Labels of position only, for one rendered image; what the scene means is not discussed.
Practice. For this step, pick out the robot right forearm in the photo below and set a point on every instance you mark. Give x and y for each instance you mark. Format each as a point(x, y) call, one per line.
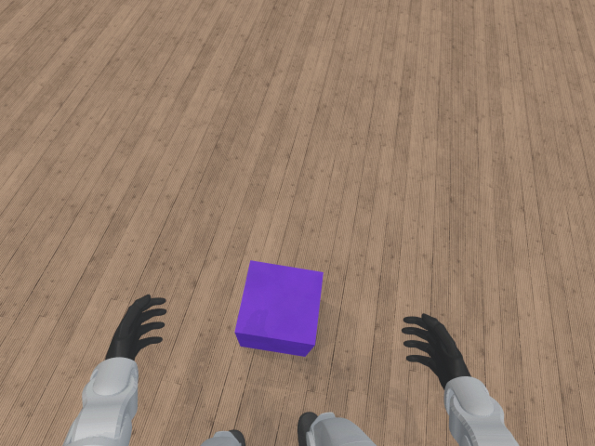
point(475, 418)

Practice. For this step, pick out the right robot thigh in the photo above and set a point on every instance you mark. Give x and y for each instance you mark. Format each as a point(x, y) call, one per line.
point(337, 431)

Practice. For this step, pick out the robot left hand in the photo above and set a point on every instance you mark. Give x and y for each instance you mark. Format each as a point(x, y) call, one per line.
point(125, 342)

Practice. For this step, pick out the robot right hand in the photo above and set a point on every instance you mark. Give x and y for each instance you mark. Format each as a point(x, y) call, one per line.
point(446, 360)

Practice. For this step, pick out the robot left forearm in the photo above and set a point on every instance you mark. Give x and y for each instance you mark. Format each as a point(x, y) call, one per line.
point(110, 402)

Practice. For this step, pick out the carton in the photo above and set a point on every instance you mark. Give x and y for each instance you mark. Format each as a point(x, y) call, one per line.
point(279, 309)

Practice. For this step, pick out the robot left shin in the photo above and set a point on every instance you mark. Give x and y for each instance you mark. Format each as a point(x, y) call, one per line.
point(224, 434)

